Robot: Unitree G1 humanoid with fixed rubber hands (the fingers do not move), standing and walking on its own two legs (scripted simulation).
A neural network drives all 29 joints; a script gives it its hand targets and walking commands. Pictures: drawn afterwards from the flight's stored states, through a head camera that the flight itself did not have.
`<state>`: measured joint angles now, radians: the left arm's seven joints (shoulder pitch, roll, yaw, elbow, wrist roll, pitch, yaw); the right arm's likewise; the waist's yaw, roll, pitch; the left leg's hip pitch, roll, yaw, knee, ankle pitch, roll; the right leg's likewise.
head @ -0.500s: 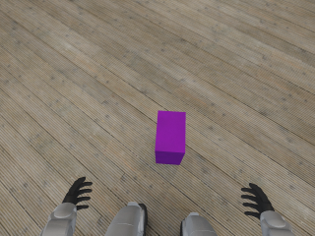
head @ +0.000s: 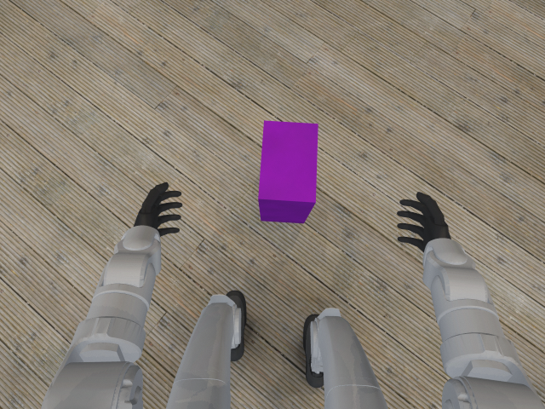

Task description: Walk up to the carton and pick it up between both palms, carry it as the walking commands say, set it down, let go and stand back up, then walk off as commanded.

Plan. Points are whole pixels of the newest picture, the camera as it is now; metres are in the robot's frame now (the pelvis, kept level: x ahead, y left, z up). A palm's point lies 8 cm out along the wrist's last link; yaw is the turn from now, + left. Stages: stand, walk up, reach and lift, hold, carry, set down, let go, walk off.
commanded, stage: reach and lift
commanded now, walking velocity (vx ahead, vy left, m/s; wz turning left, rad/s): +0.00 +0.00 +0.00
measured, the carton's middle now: (286, 178) +0.58 -0.02 -0.55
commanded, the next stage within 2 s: none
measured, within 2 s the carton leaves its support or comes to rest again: neither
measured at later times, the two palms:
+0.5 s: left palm (177, 152) +0.48 +0.19 -0.15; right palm (385, 163) +0.48 -0.17 -0.15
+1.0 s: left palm (203, 127) +0.55 +0.16 -0.19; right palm (370, 137) +0.55 -0.16 -0.19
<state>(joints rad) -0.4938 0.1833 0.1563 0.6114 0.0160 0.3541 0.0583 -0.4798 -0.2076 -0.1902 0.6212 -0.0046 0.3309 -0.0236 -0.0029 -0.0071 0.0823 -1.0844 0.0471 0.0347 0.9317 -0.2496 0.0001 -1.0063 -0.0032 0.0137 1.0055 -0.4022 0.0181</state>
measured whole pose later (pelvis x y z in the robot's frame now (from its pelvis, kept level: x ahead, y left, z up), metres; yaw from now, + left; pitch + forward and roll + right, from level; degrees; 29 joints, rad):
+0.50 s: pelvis -0.01 +0.01 -0.02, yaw -1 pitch +38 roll -2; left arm -1.08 0.20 0.25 0.79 0.07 0.28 0.12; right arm -1.05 -0.19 -0.30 0.83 0.00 0.22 -0.11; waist 0.00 0.00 0.10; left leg -1.41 0.05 0.01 0.95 -0.20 0.01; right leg -1.32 0.00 -0.01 1.01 -0.36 0.03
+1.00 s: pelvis -0.02 +0.00 -0.03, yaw -2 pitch +34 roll +1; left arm -1.46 0.29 0.32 0.68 0.00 0.30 0.11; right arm -1.47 -0.25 -0.22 0.67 0.07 0.30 -0.18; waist 0.02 -0.02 0.52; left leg -1.38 0.01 -0.03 1.02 -0.23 -0.03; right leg -1.34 0.03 0.07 1.12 -0.38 0.03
